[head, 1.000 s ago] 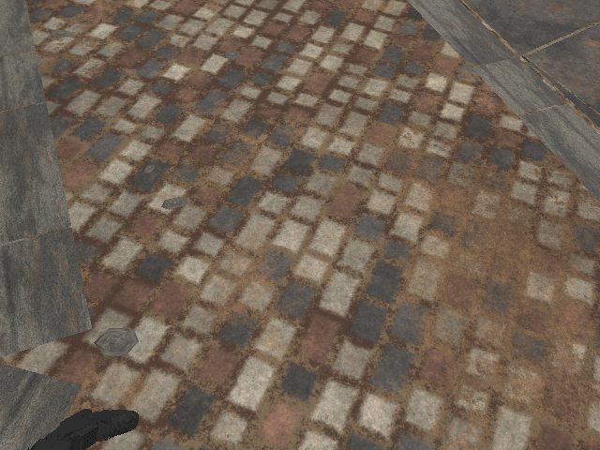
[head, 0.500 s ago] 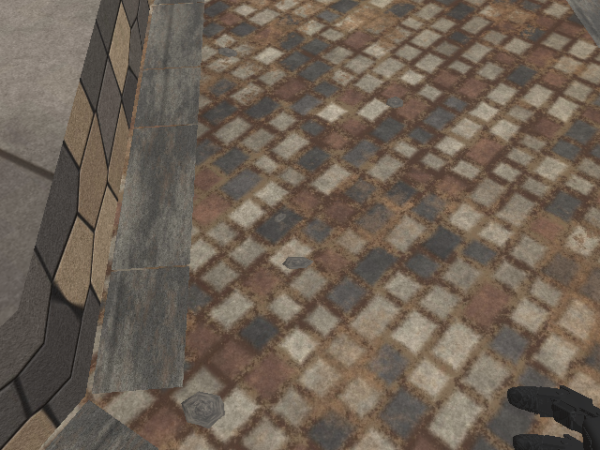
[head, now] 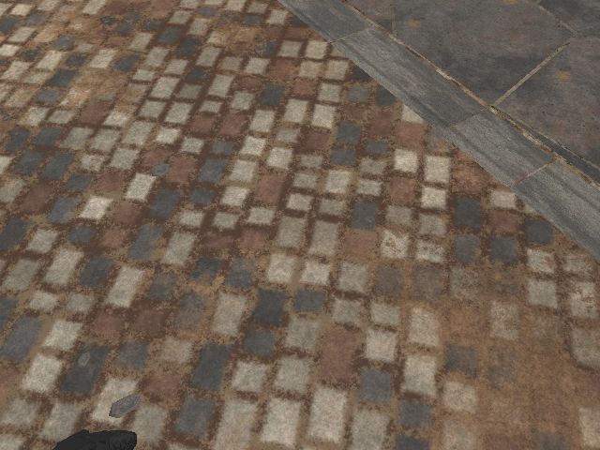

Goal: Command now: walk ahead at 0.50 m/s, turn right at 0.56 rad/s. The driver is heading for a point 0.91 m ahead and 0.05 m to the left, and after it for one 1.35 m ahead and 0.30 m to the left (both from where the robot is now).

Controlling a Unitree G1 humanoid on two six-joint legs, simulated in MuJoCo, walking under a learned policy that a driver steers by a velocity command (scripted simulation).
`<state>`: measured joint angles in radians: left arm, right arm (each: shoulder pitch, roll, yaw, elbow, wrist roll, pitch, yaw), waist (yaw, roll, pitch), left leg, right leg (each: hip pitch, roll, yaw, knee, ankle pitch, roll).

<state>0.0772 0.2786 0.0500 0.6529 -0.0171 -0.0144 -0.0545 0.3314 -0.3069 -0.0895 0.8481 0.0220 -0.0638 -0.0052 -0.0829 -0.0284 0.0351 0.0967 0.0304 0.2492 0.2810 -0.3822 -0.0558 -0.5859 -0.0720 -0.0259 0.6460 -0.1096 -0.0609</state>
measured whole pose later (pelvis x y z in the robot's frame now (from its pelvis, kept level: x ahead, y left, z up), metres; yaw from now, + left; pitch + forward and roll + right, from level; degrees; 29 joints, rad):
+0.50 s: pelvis +0.28 -0.03 +0.01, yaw -3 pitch +1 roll -2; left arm 0.31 0.28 0.05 0.79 0.00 -0.07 0.00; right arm 0.12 -0.27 -0.04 0.75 0.02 -0.07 0.05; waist 0.06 0.04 0.02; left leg -0.62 0.06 -0.01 0.58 0.09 0.02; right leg 0.07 0.09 -0.03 0.21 -0.30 -0.07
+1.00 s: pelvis +0.58 -0.01 +0.01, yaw +13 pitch +2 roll +1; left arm 0.05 0.28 0.03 0.67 0.00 -0.10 -0.01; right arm 0.35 -0.30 -0.07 0.74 0.03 -0.03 -0.01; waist -0.08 -0.03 0.02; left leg -0.11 -0.12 -0.19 0.41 -0.33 0.06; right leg -0.56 -0.02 0.11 0.51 0.01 0.06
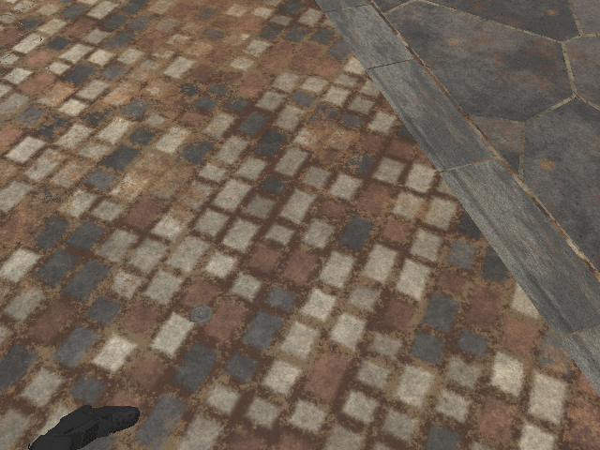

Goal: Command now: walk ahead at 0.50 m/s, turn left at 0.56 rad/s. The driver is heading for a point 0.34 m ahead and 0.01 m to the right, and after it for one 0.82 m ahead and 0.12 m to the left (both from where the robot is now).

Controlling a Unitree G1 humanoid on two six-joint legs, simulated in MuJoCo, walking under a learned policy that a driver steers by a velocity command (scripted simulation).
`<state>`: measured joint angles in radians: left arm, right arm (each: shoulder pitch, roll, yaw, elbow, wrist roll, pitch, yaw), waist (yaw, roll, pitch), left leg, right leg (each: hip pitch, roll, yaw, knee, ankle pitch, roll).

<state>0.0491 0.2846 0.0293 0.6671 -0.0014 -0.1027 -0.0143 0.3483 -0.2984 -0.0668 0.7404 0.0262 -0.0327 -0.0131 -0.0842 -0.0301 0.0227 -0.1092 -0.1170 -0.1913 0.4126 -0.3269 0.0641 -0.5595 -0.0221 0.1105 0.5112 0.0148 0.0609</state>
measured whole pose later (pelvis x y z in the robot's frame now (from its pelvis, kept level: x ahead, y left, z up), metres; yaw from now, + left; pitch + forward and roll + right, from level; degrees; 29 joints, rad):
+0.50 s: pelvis +0.27 +0.01 +0.00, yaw +10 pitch +2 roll -2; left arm 0.40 0.30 0.06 0.87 -0.03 -0.07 -0.01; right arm 0.05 -0.26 -0.03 0.63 0.02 -0.06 0.04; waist 0.12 0.03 0.02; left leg -0.55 0.05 -0.02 0.56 -0.07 0.03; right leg 0.03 0.00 -0.06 0.26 -0.32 0.01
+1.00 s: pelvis +0.53 +0.07 +0.00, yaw +10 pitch +2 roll +2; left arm 0.03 0.26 0.02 0.75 -0.01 -0.08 -0.04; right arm 0.39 -0.29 -0.06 0.85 0.02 -0.06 0.00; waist -0.09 -0.04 0.02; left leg 0.05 -0.05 0.03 0.23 -0.31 0.03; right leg -0.59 -0.07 0.02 0.54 0.04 -0.01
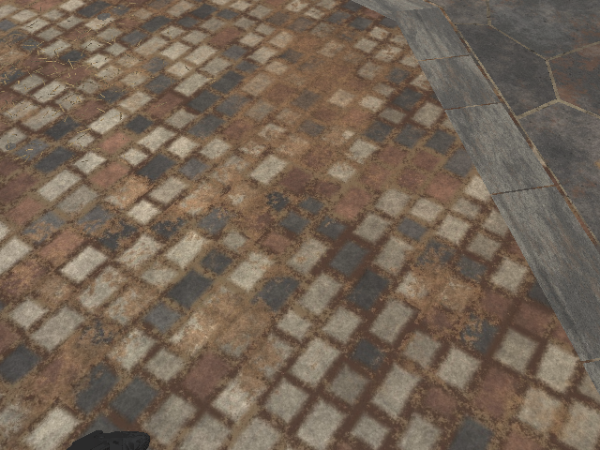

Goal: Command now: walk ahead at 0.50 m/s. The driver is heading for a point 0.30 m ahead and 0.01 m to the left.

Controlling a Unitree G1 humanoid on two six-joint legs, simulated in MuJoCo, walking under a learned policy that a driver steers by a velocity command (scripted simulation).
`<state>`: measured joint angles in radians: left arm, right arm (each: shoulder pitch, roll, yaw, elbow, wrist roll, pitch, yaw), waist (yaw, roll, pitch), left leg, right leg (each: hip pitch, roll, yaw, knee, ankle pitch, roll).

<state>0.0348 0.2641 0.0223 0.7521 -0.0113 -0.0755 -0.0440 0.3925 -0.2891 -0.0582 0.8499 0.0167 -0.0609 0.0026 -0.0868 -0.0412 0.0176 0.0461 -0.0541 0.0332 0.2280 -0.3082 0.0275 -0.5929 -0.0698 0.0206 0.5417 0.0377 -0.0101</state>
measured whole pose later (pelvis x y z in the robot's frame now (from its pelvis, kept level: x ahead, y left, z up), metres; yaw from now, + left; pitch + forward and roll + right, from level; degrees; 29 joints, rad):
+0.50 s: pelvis +0.20 -0.03 +0.00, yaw +0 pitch +1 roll -3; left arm 0.19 0.25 0.02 0.93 0.01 -0.04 -0.01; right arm 0.14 -0.26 -0.04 0.82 -0.01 -0.01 -0.02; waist 0.03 0.04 0.02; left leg -0.37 0.07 -0.05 0.49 -0.08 -0.02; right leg -0.16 0.08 -0.05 0.39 -0.24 -0.05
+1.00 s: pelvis +0.24 +0.00 +0.00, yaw +0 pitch -1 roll +0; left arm 0.19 0.26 0.02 1.06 0.01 0.02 0.03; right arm 0.09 -0.23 -0.05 1.01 0.00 0.01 -0.02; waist 0.02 0.00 0.04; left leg -0.27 -0.01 0.00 0.50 -0.21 0.02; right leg -0.09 -0.02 -0.03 0.45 -0.34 0.01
